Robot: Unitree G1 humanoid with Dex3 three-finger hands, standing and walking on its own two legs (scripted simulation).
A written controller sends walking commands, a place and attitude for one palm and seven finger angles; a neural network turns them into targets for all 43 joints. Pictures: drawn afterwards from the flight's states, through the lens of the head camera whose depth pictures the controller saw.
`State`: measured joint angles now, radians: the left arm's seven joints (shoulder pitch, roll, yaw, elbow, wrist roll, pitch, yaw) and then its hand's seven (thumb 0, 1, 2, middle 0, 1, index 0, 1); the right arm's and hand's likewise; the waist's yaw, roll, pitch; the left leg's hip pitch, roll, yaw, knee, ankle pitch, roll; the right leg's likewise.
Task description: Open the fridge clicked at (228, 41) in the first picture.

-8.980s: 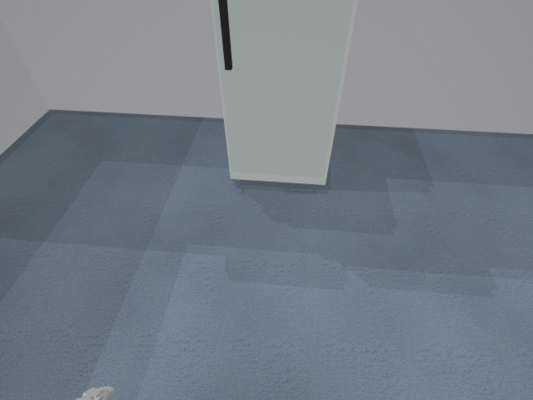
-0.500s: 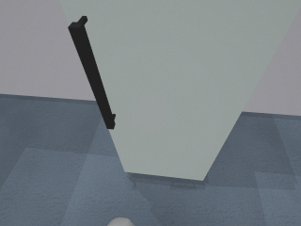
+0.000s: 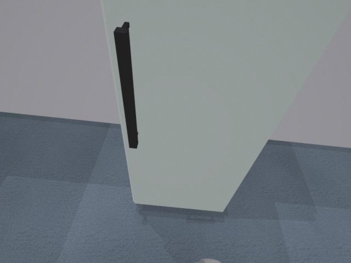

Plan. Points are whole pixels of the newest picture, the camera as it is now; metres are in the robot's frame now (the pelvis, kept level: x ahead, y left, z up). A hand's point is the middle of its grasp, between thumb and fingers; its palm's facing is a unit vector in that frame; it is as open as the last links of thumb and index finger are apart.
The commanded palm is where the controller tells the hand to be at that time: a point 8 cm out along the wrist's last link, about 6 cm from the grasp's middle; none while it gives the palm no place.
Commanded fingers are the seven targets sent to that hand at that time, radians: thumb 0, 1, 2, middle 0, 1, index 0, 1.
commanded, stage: come to a stop and stand still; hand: left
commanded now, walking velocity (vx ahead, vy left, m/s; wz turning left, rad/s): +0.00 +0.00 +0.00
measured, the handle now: (130, 96) +0.51 +0.15 +0.10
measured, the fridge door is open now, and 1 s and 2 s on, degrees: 0 0 0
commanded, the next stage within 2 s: look again from close up in 0.42 s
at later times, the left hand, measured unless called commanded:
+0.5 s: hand out of the picture +0.03 +0.15 -0.18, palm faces +0.01 -0.97 -0.24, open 7.3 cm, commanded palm none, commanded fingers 0.00 0.90 0.90 -0.20 -0.30 -0.20 -0.30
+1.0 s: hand out of the picture -0.05 +0.13 -0.18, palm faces +0.03 -0.98 -0.19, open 7.4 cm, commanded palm none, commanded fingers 0.00 0.90 0.90 -0.20 -0.30 -0.20 -0.30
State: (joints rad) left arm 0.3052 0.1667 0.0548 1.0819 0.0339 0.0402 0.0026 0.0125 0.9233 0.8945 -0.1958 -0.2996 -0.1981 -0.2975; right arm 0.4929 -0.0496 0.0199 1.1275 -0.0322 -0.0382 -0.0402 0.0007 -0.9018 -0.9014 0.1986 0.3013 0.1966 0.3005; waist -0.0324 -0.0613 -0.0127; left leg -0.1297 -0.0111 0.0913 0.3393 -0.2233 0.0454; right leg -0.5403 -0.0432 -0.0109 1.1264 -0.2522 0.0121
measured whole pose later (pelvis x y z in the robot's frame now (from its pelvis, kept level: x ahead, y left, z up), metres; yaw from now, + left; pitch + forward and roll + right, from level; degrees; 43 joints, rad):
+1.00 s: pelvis -0.03 -0.03 -0.01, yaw +0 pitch -3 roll +0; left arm 0.35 0.12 0.00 1.10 0.01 -0.01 0.03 0.00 0.91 0.89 -0.20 -0.30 -0.20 -0.30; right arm 0.37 -0.13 0.00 1.13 -0.02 0.00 -0.02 0.00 -0.91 -0.90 0.20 0.30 0.19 0.30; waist -0.01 0.01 0.03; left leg -0.17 0.03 0.06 0.46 -0.24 -0.01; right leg -0.22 -0.06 -0.06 0.46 -0.19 0.01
